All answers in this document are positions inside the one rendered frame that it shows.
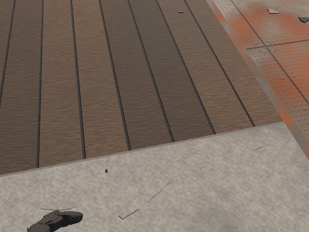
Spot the left robot hand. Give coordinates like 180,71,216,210
27,210,83,232

